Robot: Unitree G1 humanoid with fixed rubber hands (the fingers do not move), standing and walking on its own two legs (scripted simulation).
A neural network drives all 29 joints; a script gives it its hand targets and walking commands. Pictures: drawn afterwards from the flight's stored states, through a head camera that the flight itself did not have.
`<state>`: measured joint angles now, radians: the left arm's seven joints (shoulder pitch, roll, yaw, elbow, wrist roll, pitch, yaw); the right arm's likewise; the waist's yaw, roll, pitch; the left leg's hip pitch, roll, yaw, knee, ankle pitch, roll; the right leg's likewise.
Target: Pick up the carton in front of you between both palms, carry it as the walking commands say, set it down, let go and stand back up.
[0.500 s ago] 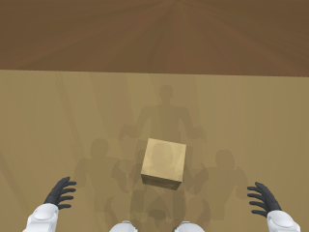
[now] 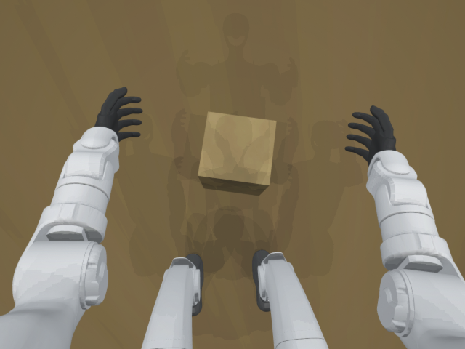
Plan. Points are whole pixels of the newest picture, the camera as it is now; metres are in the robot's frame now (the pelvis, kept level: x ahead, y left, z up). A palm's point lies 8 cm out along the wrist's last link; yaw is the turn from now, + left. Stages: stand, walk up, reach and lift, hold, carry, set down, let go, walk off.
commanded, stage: reach and lift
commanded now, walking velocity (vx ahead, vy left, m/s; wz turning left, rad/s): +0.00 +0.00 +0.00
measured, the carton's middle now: (236, 158) +0.54 -0.04 -0.55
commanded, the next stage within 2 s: none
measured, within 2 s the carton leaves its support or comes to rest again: neither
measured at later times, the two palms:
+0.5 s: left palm (153, 91) +0.58 +0.14 -0.17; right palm (336, 117) +0.51 -0.23 -0.16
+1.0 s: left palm (174, 137) +0.57 +0.14 -0.40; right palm (305, 155) +0.50 -0.24 -0.40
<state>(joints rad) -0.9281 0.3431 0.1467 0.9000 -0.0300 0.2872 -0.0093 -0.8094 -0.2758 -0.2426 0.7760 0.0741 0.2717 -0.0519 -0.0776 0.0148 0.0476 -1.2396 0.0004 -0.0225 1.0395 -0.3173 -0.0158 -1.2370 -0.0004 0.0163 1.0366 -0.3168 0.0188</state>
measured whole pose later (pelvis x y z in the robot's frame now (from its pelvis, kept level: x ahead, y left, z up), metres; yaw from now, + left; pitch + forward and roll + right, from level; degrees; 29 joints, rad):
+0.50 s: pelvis +0.03 +0.01 -0.04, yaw -1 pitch +51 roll -1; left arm -1.32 0.29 0.31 0.99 0.14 0.16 -0.01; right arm -1.14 -0.15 -0.51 0.81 -0.09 0.13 -0.03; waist -0.10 0.03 -0.03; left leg -1.65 -0.03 -0.06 1.12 -0.34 -0.02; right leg -1.65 0.01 0.02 1.10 -0.33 0.04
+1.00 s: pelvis -0.03 +0.01 -0.25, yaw -3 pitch +46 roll -2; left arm -1.53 0.43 0.05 1.08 -0.14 0.17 0.10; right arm -1.38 -0.32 -0.27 0.97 0.17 0.14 -0.11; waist -0.09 0.01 0.20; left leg -2.23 -0.06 -0.06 1.99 -0.56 -0.04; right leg -2.23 0.04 0.04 1.95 -0.52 0.07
